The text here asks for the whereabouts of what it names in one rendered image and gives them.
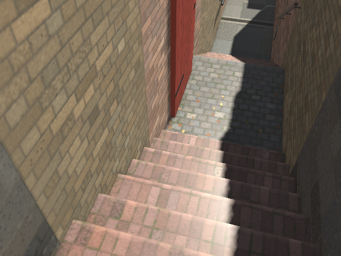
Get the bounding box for stairs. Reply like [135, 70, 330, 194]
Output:
[197, 52, 282, 68]
[55, 130, 321, 256]

